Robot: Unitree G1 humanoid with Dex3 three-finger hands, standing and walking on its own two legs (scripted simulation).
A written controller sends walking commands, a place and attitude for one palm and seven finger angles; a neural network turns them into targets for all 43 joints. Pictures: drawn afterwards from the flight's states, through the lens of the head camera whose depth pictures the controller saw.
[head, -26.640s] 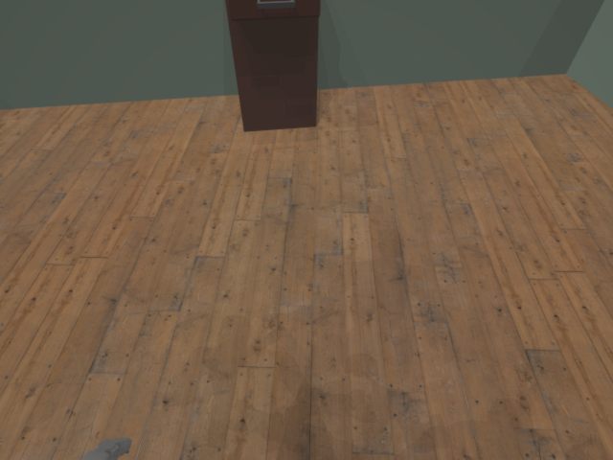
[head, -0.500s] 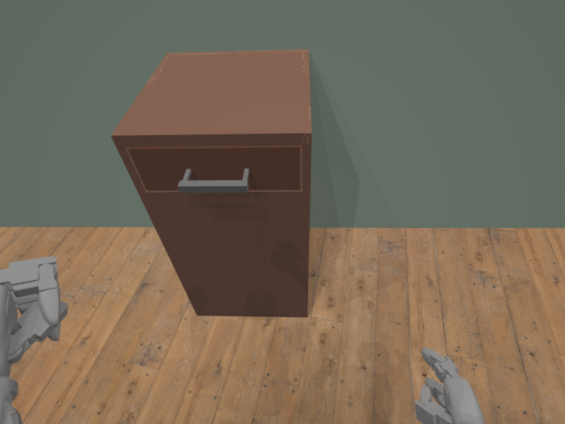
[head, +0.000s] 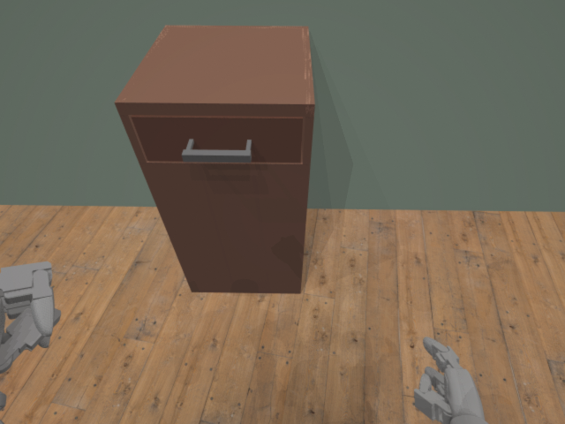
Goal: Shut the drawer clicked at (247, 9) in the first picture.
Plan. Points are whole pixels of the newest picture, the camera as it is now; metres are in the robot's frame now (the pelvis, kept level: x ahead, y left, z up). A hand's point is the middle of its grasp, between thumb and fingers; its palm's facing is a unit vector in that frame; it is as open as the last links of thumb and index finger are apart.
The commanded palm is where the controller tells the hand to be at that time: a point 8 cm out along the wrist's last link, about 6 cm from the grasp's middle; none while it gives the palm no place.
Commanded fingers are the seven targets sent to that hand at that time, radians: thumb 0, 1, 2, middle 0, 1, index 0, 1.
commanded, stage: step back with the hand held close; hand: left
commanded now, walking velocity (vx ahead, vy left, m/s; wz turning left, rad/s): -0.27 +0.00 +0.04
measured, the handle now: (218, 150) +0.68 +0.20 -0.02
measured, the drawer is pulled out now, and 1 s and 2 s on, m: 0.00 0.00 0.00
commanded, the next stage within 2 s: stop stepping back and stand still in 0.56 s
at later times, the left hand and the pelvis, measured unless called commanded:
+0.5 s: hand out of the picture +0.08 +0.24 +0.17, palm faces +0.41 -0.80 -0.44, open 3.2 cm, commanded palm +0.02 +0.28 +0.18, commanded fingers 0.00 0.90 0.90 -1.40 -1.60 -1.40 -1.60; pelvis -0.09 -0.01 -0.01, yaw +5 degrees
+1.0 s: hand out of the picture -0.04 +0.21 +0.19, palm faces +0.33 -0.84 -0.43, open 3.2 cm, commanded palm -0.08 +0.25 +0.18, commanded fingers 0.00 0.90 0.90 -1.40 -1.60 -1.40 -1.60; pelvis -0.22 -0.02 +0.01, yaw -3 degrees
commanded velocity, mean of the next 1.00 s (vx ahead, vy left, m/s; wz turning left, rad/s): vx -0.14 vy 0.01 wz -0.03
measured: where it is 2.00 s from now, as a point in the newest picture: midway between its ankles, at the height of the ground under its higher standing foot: outside the picture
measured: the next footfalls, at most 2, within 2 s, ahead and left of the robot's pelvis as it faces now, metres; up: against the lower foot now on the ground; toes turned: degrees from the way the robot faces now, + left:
left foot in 0.54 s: -0.02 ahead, +0.09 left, +0.00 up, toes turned +3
right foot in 0.88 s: -0.21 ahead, -0.12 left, +0.00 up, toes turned -5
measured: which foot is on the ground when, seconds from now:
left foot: down 0.00-0.38, up 0.40-0.52, down 0.54-0.88, up 0.90-1.00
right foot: down 0.00-0.54, up 0.56-0.86, down 0.88-1.00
